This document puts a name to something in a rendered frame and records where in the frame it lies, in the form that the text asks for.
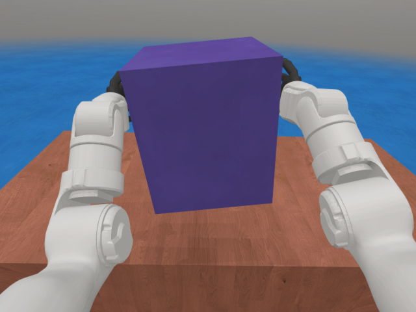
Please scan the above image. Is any left robot upper arm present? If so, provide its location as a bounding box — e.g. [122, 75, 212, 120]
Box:
[0, 203, 133, 312]

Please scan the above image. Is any right robot upper arm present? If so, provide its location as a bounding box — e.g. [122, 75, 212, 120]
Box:
[319, 176, 416, 312]

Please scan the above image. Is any carton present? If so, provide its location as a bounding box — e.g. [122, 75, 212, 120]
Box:
[119, 37, 283, 214]

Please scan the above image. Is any pedestal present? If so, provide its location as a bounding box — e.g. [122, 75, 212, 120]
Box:
[0, 131, 416, 312]

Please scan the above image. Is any left robot hand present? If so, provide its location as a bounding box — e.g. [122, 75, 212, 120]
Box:
[106, 71, 131, 122]

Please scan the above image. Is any robot right forearm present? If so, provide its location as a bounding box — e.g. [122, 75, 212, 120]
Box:
[279, 81, 414, 233]

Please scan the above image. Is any robot left forearm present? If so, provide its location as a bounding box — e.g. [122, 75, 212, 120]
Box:
[45, 92, 129, 256]

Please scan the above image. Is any right robot hand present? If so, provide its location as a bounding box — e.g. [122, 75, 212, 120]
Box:
[279, 58, 302, 113]

